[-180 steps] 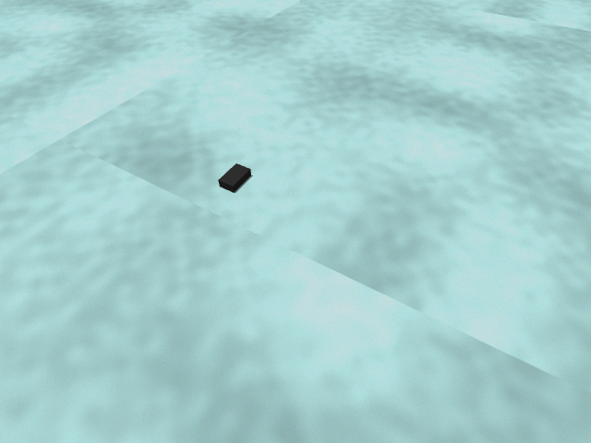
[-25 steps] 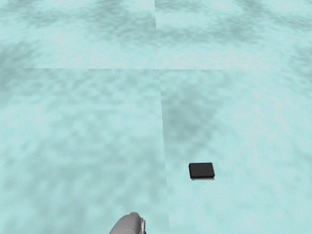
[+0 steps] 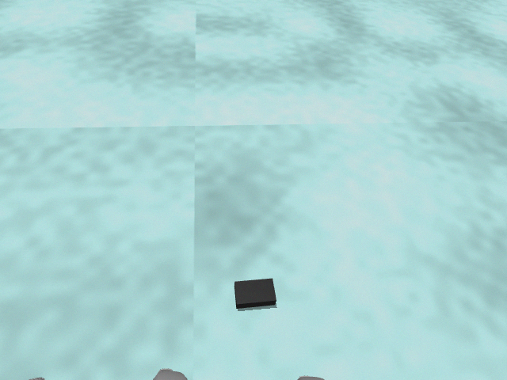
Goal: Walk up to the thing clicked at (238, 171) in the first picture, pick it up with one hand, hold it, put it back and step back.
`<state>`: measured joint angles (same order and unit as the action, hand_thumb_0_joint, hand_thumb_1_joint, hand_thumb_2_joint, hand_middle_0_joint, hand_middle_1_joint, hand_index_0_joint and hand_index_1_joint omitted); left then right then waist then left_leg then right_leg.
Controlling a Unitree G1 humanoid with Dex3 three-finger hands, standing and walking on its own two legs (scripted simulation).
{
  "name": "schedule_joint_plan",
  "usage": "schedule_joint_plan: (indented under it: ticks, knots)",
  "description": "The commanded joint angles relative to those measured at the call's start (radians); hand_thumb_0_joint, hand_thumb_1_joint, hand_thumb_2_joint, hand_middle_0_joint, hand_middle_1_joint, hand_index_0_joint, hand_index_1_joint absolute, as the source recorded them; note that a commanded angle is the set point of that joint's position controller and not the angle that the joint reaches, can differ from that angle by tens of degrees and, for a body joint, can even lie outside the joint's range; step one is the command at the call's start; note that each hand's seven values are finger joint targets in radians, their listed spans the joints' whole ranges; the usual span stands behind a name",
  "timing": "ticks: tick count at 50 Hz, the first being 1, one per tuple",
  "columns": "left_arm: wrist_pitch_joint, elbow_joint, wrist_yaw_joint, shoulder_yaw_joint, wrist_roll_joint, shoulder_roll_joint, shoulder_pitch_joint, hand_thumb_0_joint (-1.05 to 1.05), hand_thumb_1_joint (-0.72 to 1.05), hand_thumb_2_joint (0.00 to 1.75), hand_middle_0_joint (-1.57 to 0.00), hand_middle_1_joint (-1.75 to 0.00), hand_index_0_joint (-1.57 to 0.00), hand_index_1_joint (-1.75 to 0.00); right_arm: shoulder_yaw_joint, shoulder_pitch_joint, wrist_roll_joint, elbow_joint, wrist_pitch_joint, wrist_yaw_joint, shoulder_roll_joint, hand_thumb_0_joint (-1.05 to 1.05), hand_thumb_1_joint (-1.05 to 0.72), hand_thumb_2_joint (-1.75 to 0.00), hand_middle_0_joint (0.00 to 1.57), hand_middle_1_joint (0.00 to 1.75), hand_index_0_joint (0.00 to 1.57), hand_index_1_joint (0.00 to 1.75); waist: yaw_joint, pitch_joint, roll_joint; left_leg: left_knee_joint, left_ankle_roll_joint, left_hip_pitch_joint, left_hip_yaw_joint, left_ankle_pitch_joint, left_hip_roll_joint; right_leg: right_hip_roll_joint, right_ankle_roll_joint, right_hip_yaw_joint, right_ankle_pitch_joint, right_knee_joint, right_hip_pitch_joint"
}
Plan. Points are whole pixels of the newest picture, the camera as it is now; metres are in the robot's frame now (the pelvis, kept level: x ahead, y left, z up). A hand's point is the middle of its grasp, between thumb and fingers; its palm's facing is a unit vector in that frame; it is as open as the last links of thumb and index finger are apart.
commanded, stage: walk up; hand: left
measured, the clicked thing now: (254, 293) +0.55 -0.06 -0.70
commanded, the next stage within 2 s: none
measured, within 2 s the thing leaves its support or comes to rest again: neither
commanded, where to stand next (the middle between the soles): +0.18 -0.27 m, yaw +7 degrees
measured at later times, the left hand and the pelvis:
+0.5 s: hand out of the picture +0.12 +0.10 -0.14, palm faces -0.02 -0.95 -0.30, open 7.4 cm; pelvis +0.06 -0.17 +0.03, yaw +3 degrees
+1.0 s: hand out of the picture +0.12 -0.08 -0.11, palm faces +0.09 -0.90 -0.43, open 7.4 cm; pelvis +0.11 -0.36 +0.02, yaw +5 degrees
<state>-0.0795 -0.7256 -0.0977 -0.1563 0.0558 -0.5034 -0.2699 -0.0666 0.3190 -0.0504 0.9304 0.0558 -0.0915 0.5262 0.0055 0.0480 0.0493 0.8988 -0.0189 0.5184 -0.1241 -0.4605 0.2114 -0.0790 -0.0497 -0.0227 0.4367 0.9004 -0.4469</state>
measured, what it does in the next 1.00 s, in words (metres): steps to the right: left foot, then right foot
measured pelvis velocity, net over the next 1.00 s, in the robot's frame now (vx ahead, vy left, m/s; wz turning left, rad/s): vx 0.11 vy -0.36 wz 0.08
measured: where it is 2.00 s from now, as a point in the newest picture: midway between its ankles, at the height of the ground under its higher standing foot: outside the picture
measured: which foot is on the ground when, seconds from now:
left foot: up 0.00-0.28, down 0.30-0.70, up 0.72-1.00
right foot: down 0.00-0.30, up 0.32-0.68, down 0.70-1.00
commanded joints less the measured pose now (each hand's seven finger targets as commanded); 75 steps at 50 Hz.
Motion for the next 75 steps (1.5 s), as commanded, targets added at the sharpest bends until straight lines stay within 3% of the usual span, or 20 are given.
schedule_joint_plan:
  ticks: [1,5,10,13,14,15,17,22,30,34,35,36,38,41,50,62,66,69,72,75]
  knots:
    - [0.025,0.077,0.038,-0.080,0.014,-0.345,-0.038,0.00,0.90,0.90,-0.20,-0.30,-0.20,-0.30,-0.058,-0.075,0.025,-0.114,0.004,-0.051,0.144,0.00,-0.90,-0.90,0.20,0.30,0.20,0.30,-0.081,0.099,0.282,0.434,0.001,0.395,0.056,-0.129,-0.216,-0.264,0.202,-0.631,0.448,-0.784,0.080]
    - [0.037,0.061,0.047,-0.046,0.013,-0.220,0.007,0.00,0.90,0.90,-0.20,-0.30,-0.20,-0.30,-0.046,0.010,0.056,0.003,0.025,-0.032,0.184,0.00,-0.90,-0.90,0.20,0.30,0.20,0.30,-0.042,0.095,0.180,0.240,-0.016,0.242,0.101,-0.012,-0.161,-0.136,0.230,-0.259,-0.007,-0.510,0.141]
    - [0.043,0.095,0.043,-0.001,0.017,-0.141,0.015,0.00,0.90,0.90,-0.20,-0.30,-0.20,-0.30,-0.029,0.104,0.049,0.011,0.042,-0.010,0.130,0.00,-0.90,-0.90,0.20,0.30,0.20,0.30,-0.042,0.008,0.154,-0.065,-0.040,-0.004,0.194,0.050,-0.190,-0.143,0.292,-0.182,-0.297,-0.457,0.175]
    - [0.030,0.127,0.039,0.027,0.002,-0.106,0.062,0.00,0.90,0.90,-0.20,-0.30,-0.20,-0.30,-0.043,0.274,0.050,0.047,0.051,-0.025,0.131,0.00,-0.90,-0.90,0.20,0.30,0.20,0.30,0.043,-0.090,0.030,-0.378,-0.036,-0.397,0.181,0.362,-0.200,-0.064,0.220,-0.057,-0.359,-0.223,0.045]
    - [0.033,0.138,0.044,0.044,-0.002,-0.064,0.033,0.00,0.90,0.90,-0.20,-0.30,-0.20,-0.30,-0.063,0.336,0.036,0.050,0.054,-0.038,0.182,0.00,-0.90,-0.90,0.20,0.30,0.20,0.30,0.076,-0.141,-0.090,-0.459,-0.048,-0.541,0.034,0.375,-0.115,-0.015,0.163,-0.010,-0.256,-0.039,-0.042]
    - [0.031,0.133,0.046,0.051,-0.003,-0.021,-0.033,0.00,0.90,0.90,-0.20,-0.30,-0.20,-0.30,-0.087,0.325,0.015,0.023,0.053,-0.049,0.262,0.00,-0.90,-0.90,0.20,0.30,0.20,0.30,0.054,-0.177,-0.232,-0.482,-0.125,-0.683,-0.408,0.328,0.142,0.081,0.090,-0.031,0.094,0.131,-0.283]
    - [-0.003,0.084,0.056,0.016,0.015,-0.171,-0.127,0.00,0.90,0.90,-0.20,-0.30,-0.20,-0.30,-0.102,0.162,0.051,-0.052,0.043,-0.055,0.310,0.00,-0.90,-0.90,0.20,0.30,0.20,0.30,0.007,-0.155,-0.029,-0.545,-0.299,-0.520,-0.582,0.128,0.342,0.035,0.043,-0.140,0.138,0.352,-0.281]
    - [-0.002,0.064,0.044,-0.014,0.008,-0.164,-0.041,0.00,0.90,0.90,-0.20,-0.30,-0.20,-0.30,-0.074,0.105,0.037,-0.057,0.053,-0.039,0.224,0.00,-0.90,-0.90,0.20,0.30,0.20,0.30,-0.014,0.028,-0.106,-0.465,-0.205,-0.166,-0.153,0.240,0.108,0.016,0.055,-0.164,-0.010,0.364,-0.168]
    - [-0.013,0.066,0.010,-0.014,-0.011,-0.146,0.005,0.00,0.90,0.90,-0.20,-0.30,-0.20,-0.30,-0.111,0.041,0.007,-0.098,0.054,-0.018,0.322,0.00,-0.90,-0.90,0.20,0.30,0.20,0.30,-0.005,-0.002,-0.301,-0.439,-0.204,-0.085,-0.068,-0.082,0.074,-0.037,0.035,-0.029,0.019,0.124,-0.116]
    - [0.012,-0.075,0.037,-0.034,-0.023,-0.144,-0.216,0.00,0.90,0.90,-0.20,-0.30,-0.20,-0.30,-0.073,-0.100,0.000,-0.110,0.010,0.001,0.230,0.00,-0.90,-0.90,0.20,0.30,0.20,0.30,-0.140,-0.096,-0.132,-0.070,-0.101,0.147,0.123,-0.102,-0.063,0.072,0.041,0.089,-0.052,-0.200,0.299]
    - [0.021,-0.089,0.049,-0.042,-0.008,-0.186,-0.266,0.00,0.90,0.90,-0.20,-0.30,-0.20,-0.30,-0.041,-0.079,0.001,-0.108,-0.003,0.004,0.130,0.00,-0.90,-0.90,0.20,0.30,0.20,0.30,-0.184,-0.065,0.122,0.222,-0.064,0.242,0.230,-0.138,-0.150,0.046,0.049,0.006,0.057,-0.326,0.292]
    - [0.034,-0.046,0.059,-0.043,0.011,-0.256,-0.208,0.00,0.90,0.90,-0.20,-0.30,-0.20,-0.30,-0.012,-0.069,0.020,-0.129,-0.012,0.000,0.048,0.00,-0.90,-0.90,0.20,0.30,0.20,0.30,-0.166,0.010,0.303,0.440,-0.022,0.381,0.143,-0.213,-0.236,-0.145,0.111,-0.416,0.272,-0.488,0.134]
    - [0.045,0.022,0.075,-0.044,-0.023,-0.346,0.092,0.00,0.90,0.90,-0.20,-0.30,-0.20,-0.30,-0.057,-0.071,0.026,-0.111,-0.008,-0.015,0.167,0.00,-0.90,-0.90,0.20,0.30,0.20,0.30,-0.027,0.058,0.209,0.415,-0.007,0.263,0.015,-0.094,-0.150,-0.296,0.250,-0.705,0.422,-0.719,0.007]
    - [0.086,-0.030,0.097,-0.011,-0.021,-0.231,0.085,0.00,0.90,0.90,-0.20,-0.30,-0.20,-0.30,-0.037,0.015,0.052,-0.015,0.001,0.021,0.164,0.00,-0.90,-0.90,0.20,0.30,0.20,0.30,-0.009,0.043,0.126,0.322,-0.014,0.220,0.034,0.012,-0.110,-0.194,0.233,-0.397,0.141,-0.465,0.101]
    - [0.162,-0.108,0.164,0.009,-0.060,-0.221,-0.136,0.00,0.90,0.90,-0.20,-0.30,-0.20,-0.30,-0.044,-0.126,0.014,-0.125,-0.057,0.076,0.112,0.00,-0.90,-0.90,0.20,0.30,0.20,0.30,-0.073,-0.055,0.047,0.189,-0.007,0.192,-0.003,0.025,-0.161,-0.286,0.219,-0.324,-0.912,-0.309,0.384]
    - [0.144,-0.073,0.149,0.049,-0.054,-0.167,0.005,0.00,0.90,0.90,-0.20,-0.30,-0.20,-0.30,-0.045,-0.098,0.047,-0.078,-0.036,0.085,0.034,0.00,-0.90,-0.90,0.20,0.30,0.20,0.30,0.004,-0.125,0.153,-0.312,-0.026,-0.285,0.177,0.283,-0.235,-0.122,0.162,-0.037,-0.647,-0.133,0.152]
    - [0.135,-0.106,0.159,0.077,-0.059,-0.125,0.037,0.00,0.90,0.90,-0.20,-0.30,-0.20,-0.30,-0.064,-0.166,0.059,-0.072,-0.032,0.079,0.183,0.00,-0.90,-0.90,0.20,0.30,0.20,0.30,0.016,-0.169,-0.201,-0.368,-0.312,-0.329,-0.355,0.518,0.163,0.000,0.060,0.009,0.204,0.048,-0.025]
    - [0.135,-0.163,0.136,0.071,-0.062,-0.117,-0.014,0.00,0.90,0.90,-0.20,-0.30,-0.20,-0.30,-0.022,-0.301,0.049,-0.098,-0.043,0.081,0.106,0.00,-0.90,-0.90,0.20,0.30,0.20,0.30,-0.051,-0.062,-0.151,-0.309,-0.149,-0.123,-0.038,0.397,-0.044,0.033,0.068,0.059,-0.046,-0.146,0.136]
    - [0.134,-0.204,0.139,0.066,-0.052,-0.128,-0.029,0.00,0.90,0.90,-0.20,-0.30,-0.20,-0.30,-0.006,-0.319,0.053,-0.076,-0.048,0.089,0.081,0.00,-0.90,-0.90,0.20,0.30,0.20,0.30,-0.067,-0.041,-0.189,-0.299,-0.077,-0.027,-0.044,0.237,-0.078,0.023,0.083,0.023,-0.221,-0.276,0.261]
    - [0.129,-0.191,0.129,0.075,-0.040,-0.180,0.133,0.00,0.90,0.90,-0.20,-0.30,-0.20,-0.30,-0.010,-0.259,0.045,-0.017,-0.065,0.091,0.067,0.00,-0.90,-0.90,0.20,0.30,0.20,0.30,0.006,0.057,-0.067,-0.350,-0.039,-0.178,-0.030,-0.111,-0.140,-0.098,0.130,-0.200,0.226,-0.456,-0.052]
